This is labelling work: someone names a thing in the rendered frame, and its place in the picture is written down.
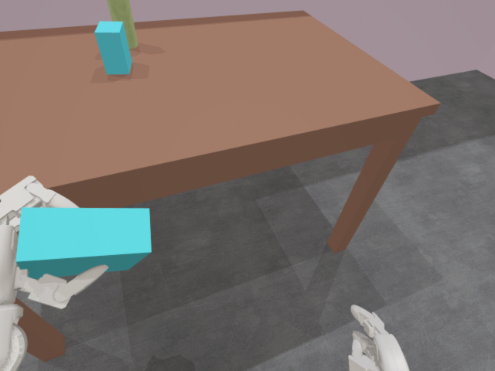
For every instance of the right robot hand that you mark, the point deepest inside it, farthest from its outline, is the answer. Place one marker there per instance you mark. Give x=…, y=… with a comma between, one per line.
x=382, y=354

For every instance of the sponge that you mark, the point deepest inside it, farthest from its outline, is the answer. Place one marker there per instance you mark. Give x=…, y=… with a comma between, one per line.
x=69, y=241

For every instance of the left robot hand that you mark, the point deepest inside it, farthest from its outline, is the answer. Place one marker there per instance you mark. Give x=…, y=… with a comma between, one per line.
x=48, y=290

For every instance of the table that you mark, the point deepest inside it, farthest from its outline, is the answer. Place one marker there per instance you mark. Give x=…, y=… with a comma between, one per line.
x=207, y=100

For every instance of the robot left forearm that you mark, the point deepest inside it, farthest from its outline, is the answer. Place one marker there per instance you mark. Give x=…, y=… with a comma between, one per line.
x=13, y=340

